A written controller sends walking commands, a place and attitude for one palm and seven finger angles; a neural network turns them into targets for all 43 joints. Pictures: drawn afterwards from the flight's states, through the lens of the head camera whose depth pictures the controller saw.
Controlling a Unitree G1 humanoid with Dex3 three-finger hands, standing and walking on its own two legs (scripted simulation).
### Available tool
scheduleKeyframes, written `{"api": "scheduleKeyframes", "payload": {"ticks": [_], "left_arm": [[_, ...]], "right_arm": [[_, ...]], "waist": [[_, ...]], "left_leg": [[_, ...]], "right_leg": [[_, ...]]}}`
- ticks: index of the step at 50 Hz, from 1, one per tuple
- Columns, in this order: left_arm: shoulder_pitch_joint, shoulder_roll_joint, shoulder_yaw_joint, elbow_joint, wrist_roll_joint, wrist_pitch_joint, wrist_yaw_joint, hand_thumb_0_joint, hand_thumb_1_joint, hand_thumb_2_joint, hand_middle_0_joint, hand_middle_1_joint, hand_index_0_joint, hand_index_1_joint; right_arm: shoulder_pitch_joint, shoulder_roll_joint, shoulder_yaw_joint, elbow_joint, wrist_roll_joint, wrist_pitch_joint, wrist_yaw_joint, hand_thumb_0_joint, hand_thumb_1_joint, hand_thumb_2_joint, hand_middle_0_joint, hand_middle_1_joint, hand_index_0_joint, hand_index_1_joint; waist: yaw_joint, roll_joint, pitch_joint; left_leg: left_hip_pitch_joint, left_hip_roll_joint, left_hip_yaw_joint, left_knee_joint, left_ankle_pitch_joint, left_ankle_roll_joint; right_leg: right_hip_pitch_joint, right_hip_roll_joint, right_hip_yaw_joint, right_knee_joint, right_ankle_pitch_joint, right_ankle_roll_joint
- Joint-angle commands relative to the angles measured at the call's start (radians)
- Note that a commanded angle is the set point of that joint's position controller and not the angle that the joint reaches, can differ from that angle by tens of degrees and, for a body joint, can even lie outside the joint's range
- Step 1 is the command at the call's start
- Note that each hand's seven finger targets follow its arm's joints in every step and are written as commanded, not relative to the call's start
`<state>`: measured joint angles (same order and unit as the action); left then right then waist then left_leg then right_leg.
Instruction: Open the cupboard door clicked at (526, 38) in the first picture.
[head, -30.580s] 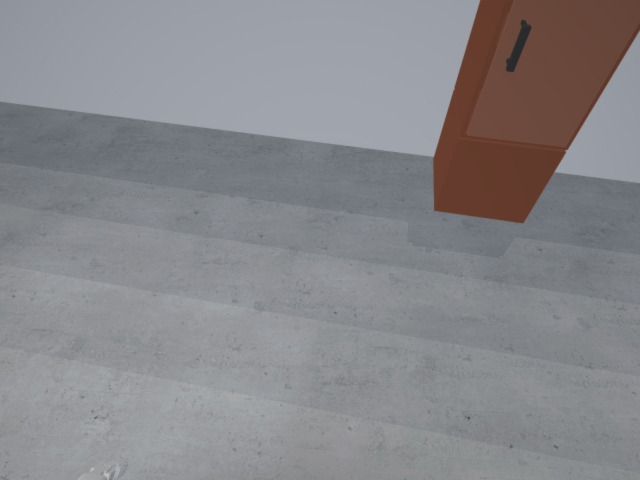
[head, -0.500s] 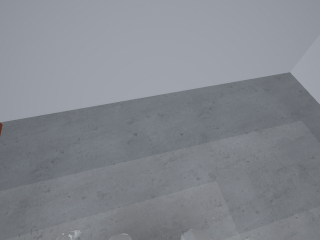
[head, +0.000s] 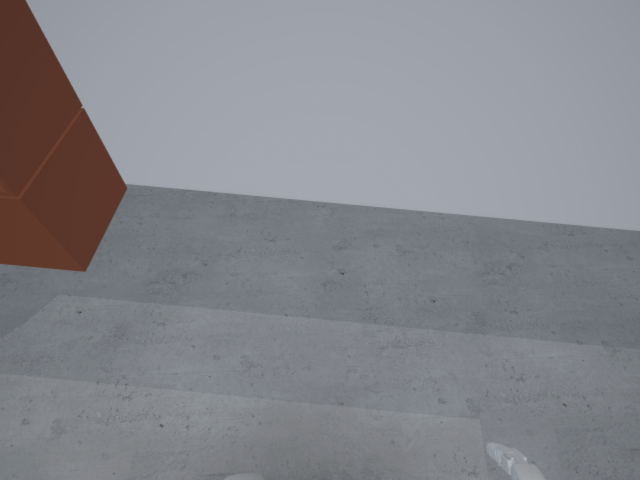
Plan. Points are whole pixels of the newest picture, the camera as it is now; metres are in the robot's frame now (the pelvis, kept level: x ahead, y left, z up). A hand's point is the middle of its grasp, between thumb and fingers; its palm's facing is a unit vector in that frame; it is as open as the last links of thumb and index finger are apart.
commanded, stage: turn to face it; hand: left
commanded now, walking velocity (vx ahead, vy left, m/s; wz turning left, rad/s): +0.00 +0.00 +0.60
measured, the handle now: out of the picture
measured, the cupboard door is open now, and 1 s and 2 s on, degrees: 51 51 51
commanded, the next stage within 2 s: take the last steps up to it in 1.30 s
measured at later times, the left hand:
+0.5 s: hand out of the picture +0.03 +0.18 -0.16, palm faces +0.31 -0.92 -0.23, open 7.4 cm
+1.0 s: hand out of the picture -0.01 +0.14 -0.14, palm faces +0.57 -0.77 -0.27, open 7.4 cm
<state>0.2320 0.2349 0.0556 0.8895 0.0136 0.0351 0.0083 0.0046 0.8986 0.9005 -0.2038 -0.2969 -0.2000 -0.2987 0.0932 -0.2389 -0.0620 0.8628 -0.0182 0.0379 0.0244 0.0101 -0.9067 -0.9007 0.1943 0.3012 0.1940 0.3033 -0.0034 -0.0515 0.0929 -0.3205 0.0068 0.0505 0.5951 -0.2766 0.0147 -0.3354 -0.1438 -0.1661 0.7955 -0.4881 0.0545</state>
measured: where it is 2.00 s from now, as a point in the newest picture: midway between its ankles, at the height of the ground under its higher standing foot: outside the picture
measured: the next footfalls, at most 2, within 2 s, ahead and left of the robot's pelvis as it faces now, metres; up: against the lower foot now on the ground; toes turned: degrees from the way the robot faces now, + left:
right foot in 0.24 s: +0.06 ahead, -0.16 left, +0.00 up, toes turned +6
left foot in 0.52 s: +0.03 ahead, +0.10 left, +0.00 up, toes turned +23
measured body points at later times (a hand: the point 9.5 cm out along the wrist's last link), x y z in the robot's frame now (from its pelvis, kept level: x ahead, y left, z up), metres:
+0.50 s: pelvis +0.02 -0.03 +0.01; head +0.07 -0.01 +0.45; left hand +0.01 +0.23 -0.14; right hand +0.19 -0.25 -0.12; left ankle -0.01 +0.08 -0.71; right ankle +0.02 -0.16 -0.72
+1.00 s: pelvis +0.05 -0.07 +0.02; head +0.09 -0.05 +0.46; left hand -0.04 +0.18 -0.12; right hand +0.27 -0.23 -0.13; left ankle -0.04 +0.04 -0.66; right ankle +0.10 -0.17 -0.72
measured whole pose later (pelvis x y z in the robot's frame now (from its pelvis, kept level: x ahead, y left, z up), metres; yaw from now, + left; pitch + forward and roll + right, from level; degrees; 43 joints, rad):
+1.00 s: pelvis +0.05 -0.07 +0.02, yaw +36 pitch +0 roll +2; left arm 0.21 0.21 0.04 0.87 0.02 0.01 0.02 0.00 0.90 0.90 -0.20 -0.30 -0.20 -0.30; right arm 0.13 -0.24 -0.08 0.92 -0.01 0.08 0.02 0.01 -0.91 -0.90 0.19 0.30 0.19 0.30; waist -0.01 -0.02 0.10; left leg -0.45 0.00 0.03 0.97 -0.47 -0.05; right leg -0.23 -0.12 -0.13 0.53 -0.31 0.01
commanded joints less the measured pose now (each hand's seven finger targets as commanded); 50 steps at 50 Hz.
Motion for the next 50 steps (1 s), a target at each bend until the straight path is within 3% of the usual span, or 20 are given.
{"api": "scheduleKeyframes", "payload": {"ticks": [1,4,10,12,13,15,18,23,24,25,26,27,31,35,38,39,40,41,45,50], "left_arm": [[-0.118,0.108,0.035,-0.126,0.002,-0.013,0.01,0.0,0.9,0.9,-0.2,-0.3,-0.2,-0.3],[-0.078,0.098,0.033,-0.095,-0.002,-0.007,0.0,0.0,0.9,0.9,-0.2,-0.3,-0.2,-0.3],[0.053,0.117,0.042,-0.069,-0.004,-0.024,0.002,0.0,0.9,0.9,-0.2,-0.3,-0.2,-0.3],[0.079,0.269,0.069,-0.075,0.019,-0.036,0.016,0.0,0.9,0.9,-0.2,-0.3,-0.2,-0.3],[0.051,0.245,0.059,-0.086,0.013,-0.037,0.02,0.0,0.9,0.9,-0.2,-0.3,-0.2,-0.3],[-0.026,0.172,0.043,-0.098,0.011,-0.036,0.026,0.0,0.9,0.9,-0.2,-0.3,-0.2,-0.3],[-0.025,0.17,0.044,-0.096,0.015,-0.039,0.024,0.0,0.9,0.9,-0.2,-0.3,-0.2,-0.3],[0.02,0.209,0.058,-0.063,0.005,-0.035,0.014,0.0,0.9,0.9,-0.2,-0.3,-0.2,-0.3],[-0.002,0.202,0.058,-0.071,-0.002,-0.031,0.011,0.0,0.9,0.9,-0.2,-0.3,-0.2,-0.3],[0.001,0.145,0.052,-0.101,-0.008,-0.024,0.005,0.0,0.9,0.9,-0.2,-0.3,-0.2,-0.3],[-0.069,0.102,0.023,-0.144,-0.006,-0.019,0.005,0.0,0.9,0.9,-0.2,-0.3,-0.2,-0.3],[-0.111,0.123,0.03,-0.162,0.001,-0.012,0.009,0.0,0.9,0.9,-0.2,-0.3,-0.2,-0.3],[-0.085,0.099,0.034,-0.101,0.0,-0.007,0.0,0.0,0.9,0.9,-0.2,-0.3,-0.2,-0.3],[-0.071,0.084,0.03,-0.096,-0.006,-0.007,0.0,0.0,0.9,0.9,-0.2,-0.3,-0.2,-0.3],[0.028,0.099,0.038,-0.071,-0.006,-0.018,0.003,0.0,0.9,0.9,-0.2,-0.3,-0.2,-0.3],[0.073,0.152,0.051,-0.067,0.003,-0.026,0.01,0.0,0.9,0.9,-0.2,-0.3,-0.2,-0.3],[0.076,0.246,0.068,-0.07,0.018,-0.034,0.018,0.0,0.9,0.9,-0.2,-0.3,-0.2,-0.3],[0.053,0.264,0.059,-0.088,0.012,-0.029,0.018,0.0,0.9,0.9,-0.2,-0.3,-0.2,-0.3],[-0.041,0.144,0.031,-0.096,0.009,-0.041,0.024,0.0,0.9,0.9,-0.2,-0.3,-0.2,-0.3],[0.056,0.188,0.047,-0.049,0.015,-0.046,0.023,0.0,0.9,0.9,-0.2,-0.3,-0.2,-0.3]], "right_arm": [[0.147,-0.24,-0.057,-0.028,-0.012,-0.018,-0.038,0.0,-0.9,-0.9,0.2,0.3,0.2,0.3],[0.075,-0.2,-0.043,-0.042,-0.012,-0.023,-0.043,0.0,-0.9,-0.9,0.2,0.3,0.2,0.3],[-0.011,-0.192,-0.052,-0.064,0.0,-0.004,-0.034,0.0,-0.9,-0.9,0.2,0.3,0.2,0.3],[-0.021,-0.097,-0.039,-0.104,0.009,-0.002,-0.018,0.0,-0.9,-0.9,0.2,0.3,0.2,0.3],[-0.021,-0.121,-0.043,-0.1,0.001,0.002,-0.014,0.0,-0.9,-0.9,0.2,0.3,0.2,0.3],[-0.02,-0.106,-0.041,-0.071,0.002,0.009,-0.009,0.0,-0.9,-0.9,0.2,0.3,0.2,0.3],[-0.031,-0.052,-0.021,-0.062,0.009,0.01,0.006,0.0,-0.9,-0.9,0.2,0.3,0.2,0.3],[0.022,-0.062,-0.014,-0.048,0.007,-0.004,0.006,0.0,-0.9,-0.9,0.2,0.3,0.2,0.3],[0.082,-0.098,-0.023,-0.035,0.005,-0.009,0.005,0.0,-0.9,-0.9,0.2,0.3,0.2,0.3],[0.148,-0.203,-0.049,-0.031,-0.006,-0.019,-0.001,0.0,-0.9,-0.9,0.2,0.3,0.2,0.3],[0.218,-0.278,-0.066,-0.022,-0.008,-0.014,-0.009,0.0,-0.9,-0.9,0.2,0.3,0.2,0.3],[0.238,-0.286,-0.066,-0.008,-0.011,-0.013,-0.019,0.0,-0.9,-0.9,0.2,0.3,0.2,0.3],[0.09,-0.195,-0.042,-0.037,-0.012,-0.026,-0.041,0.0,-0.9,-0.9,0.2,0.3,0.2,0.3],[0.072,-0.206,-0.05,-0.033,-0.014,-0.017,-0.038,0.0,-0.9,-0.9,0.2,0.3,0.2,0.3],[0.011,-0.197,-0.053,-0.049,-0.006,-0.005,-0.033,0.0,-0.9,-0.9,0.2,0.3,0.2,0.3],[-0.004,-0.157,-0.05,-0.066,0.003,-0.001,-0.028,0.0,-0.9,-0.9,0.2,0.3,0.2,0.3],[0.005,-0.087,-0.04,-0.086,0.008,-0.001,-0.02,0.0,-0.9,-0.9,0.2,0.3,0.2,0.3],[-0.007,-0.117,-0.044,-0.096,0.001,0.002,-0.011,0.0,-0.9,-0.9,0.2,0.3,0.2,0.3],[0.007,-0.075,-0.034,-0.043,0.001,0.017,0.0,0.0,-0.9,-0.9,0.2,0.3,0.2,0.3],[-0.043,-0.033,-0.008,-0.044,0.01,0.004,0.005,0.0,-0.9,-0.9,0.2,0.3,0.2,0.3]], "waist": [[-0.065,0.305,-0.175],[-0.022,0.233,-0.166],[0.047,0.167,-0.166],[0.074,-0.253,-0.131],[0.062,-0.201,-0.115],[0.016,-0.226,-0.089],[0.025,-0.172,-0.109],[0.013,-0.127,-0.14],[-0.028,-0.058,-0.163],[-0.058,0.215,-0.212],[-0.094,0.363,-0.192],[-0.103,0.232,-0.192],[-0.021,0.257,-0.164],[-0.015,0.22,-0.17],[0.038,0.187,-0.152],[0.065,0.057,-0.147],[0.068,-0.241,-0.124],[0.068,-0.201,-0.114],[0.002,-0.189,-0.089],[0.052,-0.145,-0.137]], "left_leg": [[0.25,0.326,-0.416,-0.207,0.49,0.209],[0.2,0.23,-0.291,-0.178,0.556,0.149],[-0.049,0.124,-0.283,-0.082,0.234,0.06],[-0.273,-0.077,-0.06,0.337,-0.321,-0.058],[-0.248,-0.021,-0.106,0.514,-0.331,-0.044],[-0.261,0.02,-0.091,0.601,-0.263,-0.057],[-0.16,0.014,-0.001,0.346,-0.228,-0.073],[0.028,-0.022,0.066,-0.031,-0.034,-0.053],[0.152,0.005,0.023,-0.137,0.096,-0.034],[0.307,0.228,-0.285,-0.192,0.353,0.07],[0.325,0.41,-0.505,-0.234,0.62,0.21],[0.261,0.409,-0.507,-0.229,0.446,0.242],[0.171,0.233,-0.323,-0.212,0.42,0.148],[0.104,0.201,-0.314,-0.199,0.36,0.132],[-0.052,0.147,-0.316,-0.139,0.212,0.083],[-0.17,0.062,-0.253,-0.016,0.039,0.028],[-0.311,-0.083,-0.082,0.226,-0.245,-0.053],[-0.246,-0.043,-0.098,0.443,-0.341,-0.05],[-0.235,0.01,-0.061,0.549,-0.202,-0.07],[-0.124,-0.013,0.031,0.193,-0.204,-0.069]], "right_leg": [[-0.295,0.021,0.168,0.353,-0.07,0.03],[-0.184,0.058,0.154,0.229,-0.001,0.027],[0.218,0.113,0.114,-0.309,0.226,0.003],[0.27,-0.325,0.544,-0.558,0.275,-0.177],[0.178,-0.333,0.506,-0.534,0.292,-0.233],[0.174,-0.231,0.337,-0.458,0.515,-0.212],[0.212,-0.187,0.166,-0.395,0.711,-0.172],[0.222,-0.184,0.084,-0.248,0.727,-0.105],[0.135,-0.175,0.052,-0.147,0.639,-0.064],[-0.087,-0.063,-0.008,0.066,0.291,0.011],[-0.25,0.024,0.051,0.252,-0.188,0.041],[-0.253,0.028,0.135,0.34,-0.167,0.026],[-0.203,0.046,0.169,0.282,0.014,0.022],[-0.041,0.1,0.132,0.033,0.016,0.011],[0.183,0.129,0.112,-0.246,0.184,0.002],[0.283,0.02,0.228,-0.43,0.155,-0.023],[0.31,-0.257,0.532,-0.56,0.151,-0.135],[0.173,-0.356,0.537,-0.582,0.181,-0.213],[0.173,-0.177,0.229,-0.454,0.569,-0.178],[0.303,-0.195,0.168,-0.369,0.809,-0.174]]}}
